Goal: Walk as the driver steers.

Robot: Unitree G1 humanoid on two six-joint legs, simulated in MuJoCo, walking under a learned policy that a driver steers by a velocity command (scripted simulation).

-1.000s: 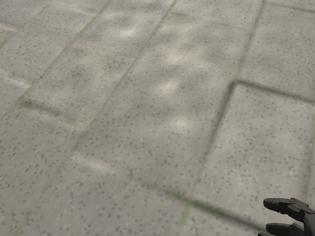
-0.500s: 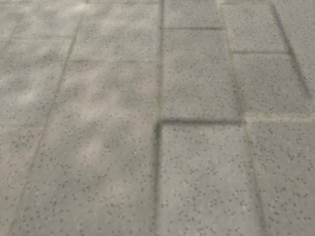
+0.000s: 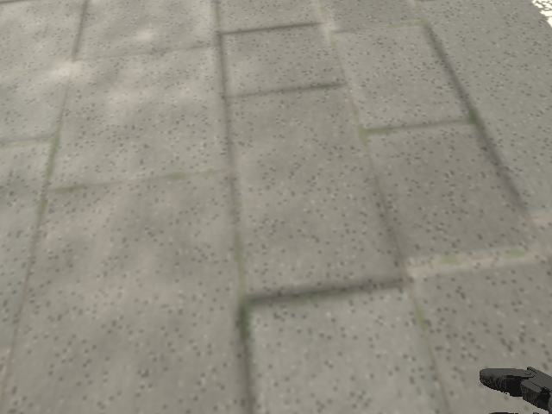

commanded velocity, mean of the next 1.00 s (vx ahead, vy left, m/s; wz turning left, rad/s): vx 0.50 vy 0.00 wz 0.36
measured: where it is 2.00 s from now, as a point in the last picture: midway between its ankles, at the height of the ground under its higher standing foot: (236, 199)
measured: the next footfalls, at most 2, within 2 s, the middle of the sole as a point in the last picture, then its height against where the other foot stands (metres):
left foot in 0.08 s outside the picture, level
right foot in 0.58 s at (342, 396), level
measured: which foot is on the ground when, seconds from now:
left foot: up 0.00-0.06, down 0.08-0.58, up 0.60-1.00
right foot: down 0.00-0.10, up 0.12-0.56, down 0.58-1.00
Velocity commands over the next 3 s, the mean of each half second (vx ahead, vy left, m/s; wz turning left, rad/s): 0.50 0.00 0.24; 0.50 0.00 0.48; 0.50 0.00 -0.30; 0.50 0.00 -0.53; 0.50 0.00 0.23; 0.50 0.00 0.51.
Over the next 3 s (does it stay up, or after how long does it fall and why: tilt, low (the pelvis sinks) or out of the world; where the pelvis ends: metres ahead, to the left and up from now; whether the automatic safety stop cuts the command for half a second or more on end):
stays up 1.57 0.31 0.00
